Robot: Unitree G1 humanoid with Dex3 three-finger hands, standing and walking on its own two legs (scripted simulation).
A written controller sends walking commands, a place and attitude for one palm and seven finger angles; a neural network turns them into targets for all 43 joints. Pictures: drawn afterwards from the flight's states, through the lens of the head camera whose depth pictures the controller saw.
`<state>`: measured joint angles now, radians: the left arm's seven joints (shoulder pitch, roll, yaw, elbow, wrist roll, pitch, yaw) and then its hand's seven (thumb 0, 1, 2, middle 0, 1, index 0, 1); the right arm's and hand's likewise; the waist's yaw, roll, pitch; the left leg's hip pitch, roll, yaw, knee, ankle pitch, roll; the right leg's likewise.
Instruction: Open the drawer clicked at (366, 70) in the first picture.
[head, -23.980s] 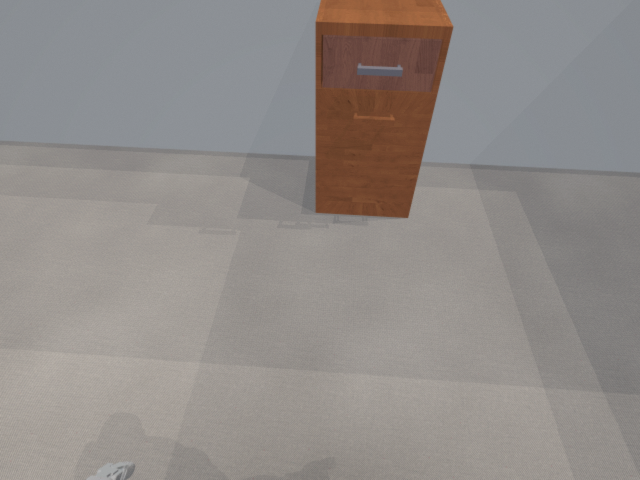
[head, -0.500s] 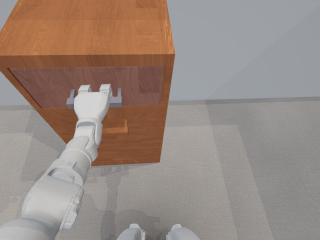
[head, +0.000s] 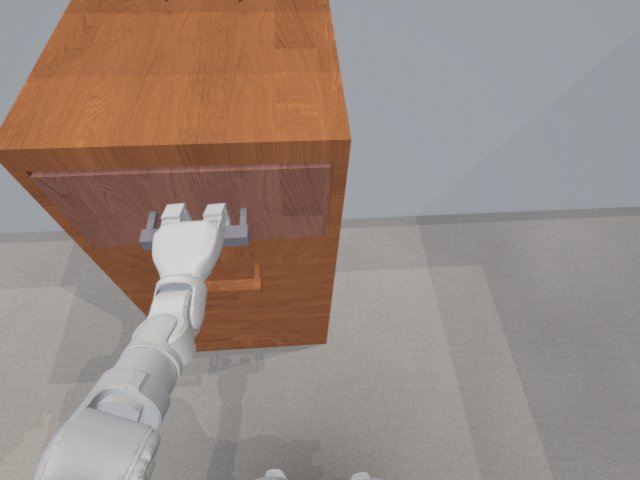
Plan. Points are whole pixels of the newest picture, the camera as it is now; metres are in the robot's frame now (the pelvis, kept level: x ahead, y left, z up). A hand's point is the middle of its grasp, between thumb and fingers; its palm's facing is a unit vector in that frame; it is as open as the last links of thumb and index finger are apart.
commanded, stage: pull the drawer open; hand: left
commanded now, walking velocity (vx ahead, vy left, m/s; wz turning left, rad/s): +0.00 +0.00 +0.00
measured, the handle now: (197, 226) +0.47 +0.18 -0.01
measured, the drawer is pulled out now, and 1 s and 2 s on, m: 0.01 0.06 0.07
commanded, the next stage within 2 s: none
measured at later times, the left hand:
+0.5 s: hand (201, 262) +0.42 +0.17 -0.04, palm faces -0.07 -0.07 -1.00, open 5.5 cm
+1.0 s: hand (198, 298) +0.36 +0.17 -0.04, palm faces -0.01 -0.09 -1.00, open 5.7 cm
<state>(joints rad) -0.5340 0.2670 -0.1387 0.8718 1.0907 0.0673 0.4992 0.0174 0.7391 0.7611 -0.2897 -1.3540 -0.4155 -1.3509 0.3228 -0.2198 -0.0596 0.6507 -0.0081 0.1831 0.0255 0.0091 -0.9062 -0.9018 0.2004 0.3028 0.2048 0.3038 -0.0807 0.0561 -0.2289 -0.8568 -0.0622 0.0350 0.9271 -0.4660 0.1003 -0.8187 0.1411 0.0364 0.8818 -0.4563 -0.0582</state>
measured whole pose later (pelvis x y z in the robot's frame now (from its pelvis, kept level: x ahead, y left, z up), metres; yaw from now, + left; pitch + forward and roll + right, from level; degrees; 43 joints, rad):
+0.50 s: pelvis -0.02 -0.01 -0.01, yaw +1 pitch +23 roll -2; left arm -0.67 0.29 -0.14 1.02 1.08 0.07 0.47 0.03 0.74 0.77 -0.33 -1.35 -0.42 -1.35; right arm 0.32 -0.21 -0.05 0.65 -0.01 0.18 0.00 0.01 -0.91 -0.90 0.20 0.30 0.21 0.30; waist -0.10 0.05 -0.22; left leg -0.90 -0.07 0.02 0.97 -0.46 0.09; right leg -0.86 0.13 0.01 0.92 -0.45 -0.07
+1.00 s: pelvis +0.01 +0.00 +0.01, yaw +1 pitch +20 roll -2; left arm -0.29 0.22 -0.22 0.64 1.11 0.12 0.52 0.03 0.73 0.78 -0.28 -1.35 -0.39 -1.31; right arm 0.23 -0.23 -0.06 0.61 -0.01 0.17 0.03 0.01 -0.91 -0.90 0.20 0.30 0.20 0.30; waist -0.04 0.05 -0.22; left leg -0.77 -0.07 0.02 0.89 -0.46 0.10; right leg -0.73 0.13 0.03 0.85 -0.46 -0.06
